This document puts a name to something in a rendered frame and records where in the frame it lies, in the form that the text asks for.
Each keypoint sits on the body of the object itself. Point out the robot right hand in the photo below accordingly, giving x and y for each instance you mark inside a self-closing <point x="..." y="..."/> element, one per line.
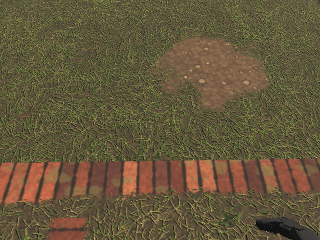
<point x="286" y="227"/>

